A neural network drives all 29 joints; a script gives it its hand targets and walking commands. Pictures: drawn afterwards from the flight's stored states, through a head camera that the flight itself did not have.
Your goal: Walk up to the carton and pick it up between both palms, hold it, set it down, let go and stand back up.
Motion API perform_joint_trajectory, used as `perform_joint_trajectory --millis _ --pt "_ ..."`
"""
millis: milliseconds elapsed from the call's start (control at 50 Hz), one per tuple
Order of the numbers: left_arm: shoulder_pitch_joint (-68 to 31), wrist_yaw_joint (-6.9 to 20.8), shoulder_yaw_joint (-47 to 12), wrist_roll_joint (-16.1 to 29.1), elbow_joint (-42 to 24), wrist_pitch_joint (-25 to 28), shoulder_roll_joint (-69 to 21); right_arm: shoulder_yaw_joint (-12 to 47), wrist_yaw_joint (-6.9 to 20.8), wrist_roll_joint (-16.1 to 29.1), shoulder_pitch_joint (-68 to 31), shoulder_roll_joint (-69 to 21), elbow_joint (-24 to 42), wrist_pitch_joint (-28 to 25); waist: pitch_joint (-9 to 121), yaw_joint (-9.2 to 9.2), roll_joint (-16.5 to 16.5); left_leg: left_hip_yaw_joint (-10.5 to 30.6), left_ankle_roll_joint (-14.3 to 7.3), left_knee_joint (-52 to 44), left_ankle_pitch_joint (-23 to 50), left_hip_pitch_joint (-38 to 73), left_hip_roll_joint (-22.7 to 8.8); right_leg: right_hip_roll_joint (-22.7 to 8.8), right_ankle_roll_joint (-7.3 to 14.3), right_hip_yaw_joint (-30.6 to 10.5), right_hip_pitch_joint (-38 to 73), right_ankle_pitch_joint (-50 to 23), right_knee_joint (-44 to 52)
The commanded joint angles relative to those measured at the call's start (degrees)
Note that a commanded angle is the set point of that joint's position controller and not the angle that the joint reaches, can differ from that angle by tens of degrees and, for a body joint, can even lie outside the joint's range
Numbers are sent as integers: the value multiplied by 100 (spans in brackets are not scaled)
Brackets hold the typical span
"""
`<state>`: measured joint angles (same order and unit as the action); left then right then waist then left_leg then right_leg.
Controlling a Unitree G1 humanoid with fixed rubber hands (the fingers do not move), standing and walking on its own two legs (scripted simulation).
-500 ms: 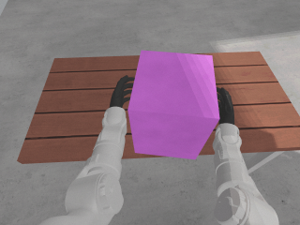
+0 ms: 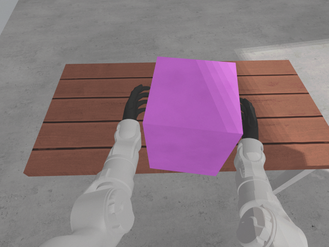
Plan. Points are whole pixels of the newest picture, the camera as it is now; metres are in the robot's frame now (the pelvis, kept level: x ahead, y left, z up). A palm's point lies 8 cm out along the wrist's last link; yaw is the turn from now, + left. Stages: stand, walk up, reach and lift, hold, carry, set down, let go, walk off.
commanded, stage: reach and lift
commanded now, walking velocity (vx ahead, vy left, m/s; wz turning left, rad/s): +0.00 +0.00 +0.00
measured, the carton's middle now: (188, 120) +0.45 -0.07 +0.00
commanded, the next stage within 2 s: none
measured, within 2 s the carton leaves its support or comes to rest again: leaves its support in 0.44 s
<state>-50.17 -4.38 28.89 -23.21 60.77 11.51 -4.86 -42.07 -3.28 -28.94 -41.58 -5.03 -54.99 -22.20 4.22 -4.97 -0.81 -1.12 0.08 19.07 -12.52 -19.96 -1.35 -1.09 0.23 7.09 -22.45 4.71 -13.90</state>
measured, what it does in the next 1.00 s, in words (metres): stands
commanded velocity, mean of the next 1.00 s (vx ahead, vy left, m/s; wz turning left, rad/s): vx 0.00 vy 0.00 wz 0.00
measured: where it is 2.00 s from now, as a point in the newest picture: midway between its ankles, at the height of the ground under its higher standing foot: outside the picture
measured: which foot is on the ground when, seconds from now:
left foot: down 0.00-1.00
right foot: down 0.00-1.00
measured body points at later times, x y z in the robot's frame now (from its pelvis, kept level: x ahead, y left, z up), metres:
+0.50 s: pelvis -0.02 +0.00 +0.00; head +0.04 +0.00 +0.45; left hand +0.42 +0.09 +0.06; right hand +0.38 -0.20 +0.05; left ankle -0.05 +0.11 -0.75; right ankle +0.01 -0.12 -0.75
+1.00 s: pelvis -0.03 +0.00 +0.00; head -0.01 +0.01 +0.45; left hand +0.40 +0.10 +0.10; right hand +0.37 -0.19 +0.09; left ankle -0.05 +0.11 -0.75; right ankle +0.00 -0.12 -0.75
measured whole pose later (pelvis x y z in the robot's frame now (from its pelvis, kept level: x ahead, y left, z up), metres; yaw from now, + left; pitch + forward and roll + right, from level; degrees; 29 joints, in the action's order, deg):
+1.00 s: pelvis -0.03 +0.00 +0.00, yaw +0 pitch +4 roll -1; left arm -48.1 -5.4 23.1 -17.7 58.3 3.3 -2.2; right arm -27.8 -6.7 -16.7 -42.0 -1.7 -58.7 -14.5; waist 2.6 -3.4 0.4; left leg -1.9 0.2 19.4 -11.3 -12.4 -1.7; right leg -0.8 0.7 6.8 -14.4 3.0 -13.3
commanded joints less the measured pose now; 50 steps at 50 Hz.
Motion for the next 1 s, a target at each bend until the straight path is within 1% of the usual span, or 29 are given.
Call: perform_joint_trajectory --millis 0,20,40,60,80,100,120,140,160,180,200,220,240,280,300,320,340,360,380,400,420,480,580,680,840,980 --pt "-2731 628 -1448 -235 191 514 -2801 1939 693 -455 -3536 -2457 -234 -874 3878 -40 76 -308 406 81 2599 -141 6 132 -75 105 3174 -3719 -858" --pt "-2841 647 -1452 -145 191 534 -2759 1914 672 -441 -3494 -2441 -407 -852 3768 -144 107 -313 366 12 2370 -297 19 82 -99 68 3218 -3755 -853" --pt "-2884 653 -1508 -172 222 530 -2766 1872 647 -419 -3547 -2436 -492 -835 3670 -154 27 -313 328 -46 2180 -362 36 108 -79 61 3262 -3633 -834" --pt "-2818 625 -1536 -204 261 515 -2795 1861 640 -412 -3660 -2352 -478 -869 3716 -141 -53 -268 351 -66 2146 -377 13 105 -60 94 3254 -3576 -826" --pt "-2686 637 -1485 -174 395 440 -2737 1978 622 -289 -3641 -2300 -492 -827 3521 -86 -64 -274 335 -68 2133 -257 22 85 -68 76 3171 -3527 -804" --pt "-2573 652 -1515 -188 414 409 -2712 2009 606 -236 -3593 -2299 -506 -821 3528 -81 1 -300 300 -69 2086 -171 23 116 -80 56 3212 -3506 -794" --pt "-2561 653 -1505 -206 392 367 -2697 2052 608 -179 -3605 -2257 -533 -778 3430 -77 -46 -294 292 -80 2059 -187 52 117 -72 87 3185 -3436 -755" --pt "-2496 668 -1492 -153 317 343 -2590 2138 592 -103 -3424 -2311 -678 -701 3357 -89 53 -262 263 -134 1894 -229 66 102 -42 32 3301 -3414 -727" --pt "-2282 678 -1524 -138 438 267 -2584 2246 584 18 -3318 -2284 -665 -599 3316 -73 54 -263 231 -174 1831 -287 79 106 -76 -41 3478 -3382 -686" --pt "-2489 675 -1636 -56 239 261 -2605 2343 581 88 -3427 -2311 -607 -602 3440 -72 -31 -253 256 -188 1873 -311 100 92 -80 -26 3395 -3409 -723" --pt "-2479 660 -1685 -13 312 253 -2681 2418 581 155 -3562 -2271 -490 -612 3541 -4 8 -262 264 -182 1913 -248 74 75 -86 -36 3363 -3433 -731" --pt "-2485 675 -1755 58 342 248 -2735 2398 558 172 -3623 -2254 -430 -633 3677 -56 -29 -258 278 -198 1897 -126 111 88 -107 -44 3262 -3376 -673" --pt "-2682 647 -1912 180 187 339 -2886 2428 565 150 -3896 -2218 -157 -762 4087 -56 3 -265 294 -142 2006 -42 67 114 -87 27 3164 -3348 -706" --pt "-2857 577 -2046 245 161 469 -2809 2566 558 196 -3938 -2278 -270 -775 4264 -16 -59 -258 306 -1 2066 54 65 155 -57 22 2983 -3305 -724" --pt "-2770 562 -2075 285 384 449 -2904 2564 546 191 -3987 -2216 -293 -764 4271 -33 -96 -215 344 -3 2036 41 59 185 -53 39 2907 -3217 -710" --pt "-2901 561 -2096 367 269 479 -2815 2597 546 231 -3940 -2235 -440 -713 4299 -44 -3 -192 339 6 2054 6 44 171 -47 4 2948 -3297 -724" --pt "-2873 575 -2124 329 422 433 -2845 2611 525 274 -3976 -2247 -439 -662 4197 -43 -55 -210 326 -11 1887 -27 66 185 -28 15 2959 -3143 -710" --pt "-2844 590 -2088 422 426 409 -2805 2630 512 307 -4027 -2183 -450 -615 4145 -50 -40 -195 321 -56 1730 -67 74 183 -56 28 2941 -3048 -695" --pt "-2976 652 -1775 84 291 530 -2817 2438 485 152 -3646 -2619 -499 -503 3398 -57 209 -263 265 -31 1758 -10 120 126 -31 -68 3221 -3001 -654" --pt "-2940 694 -1693 50 379 563 -2799 2460 505 100 -3708 -2568 -378 -486 3464 -28 201 -277 219 -144 1574 -252 124 80 -41 -120 3350 -3019 -684" --pt "-2927 731 -1661 11 382 561 -2820 2443 484 62 -3682 -2583 -430 -495 3480 0 197 -275 177 -252 1406 -444 136 54 -35 -139 3438 -2981 -668" --pt "-3028 712 -1648 35 285 544 -2777 2470 518 45 -3705 -2623 -376 -467 3584 36 133 -296 181 -264 1385 -284 128 60 -32 -127 3432 -2811 -670" --pt "-3097 686 -1732 119 156 371 -2842 2528 530 104 -3808 -2595 -309 -345 3521 70 94 -312 215 -230 1254 46 97 106 5 -82 3107 -2295 -563" --pt "-3167 676 -1839 237 -12 195 -2875 2638 530 234 -3893 -2616 -247 -203 3465 93 71 -327 226 -209 1170 199 103 124 14 -81 3046 -2068 -529" --pt "-3018 734 -1910 362 -309 -245 -2830 2952 521 607 -3883 -2627 -54 136 3124 148 139 -333 192 -234 1169 332 150 141 -26 -123 3311 -2021 -485" --pt "-2847 799 -2153 524 -883 -768 -2923 3407 513 1148 -3880 -2593 398 478 2934 133 159 -303 226 -183 1460 655 189 187 -65 -132 3579 -2168 -430"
